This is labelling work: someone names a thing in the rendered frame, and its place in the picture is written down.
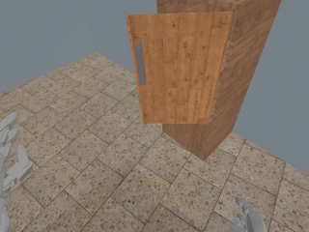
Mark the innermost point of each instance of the left robot hand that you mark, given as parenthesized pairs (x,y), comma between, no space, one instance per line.
(21,169)

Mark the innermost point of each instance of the left robot forearm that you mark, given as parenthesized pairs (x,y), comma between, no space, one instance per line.
(5,223)

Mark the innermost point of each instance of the cupboard door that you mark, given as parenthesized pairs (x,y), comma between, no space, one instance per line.
(183,55)

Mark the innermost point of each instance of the handle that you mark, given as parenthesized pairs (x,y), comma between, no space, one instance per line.
(140,63)

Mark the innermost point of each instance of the right robot hand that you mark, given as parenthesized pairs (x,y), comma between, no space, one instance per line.
(250,222)

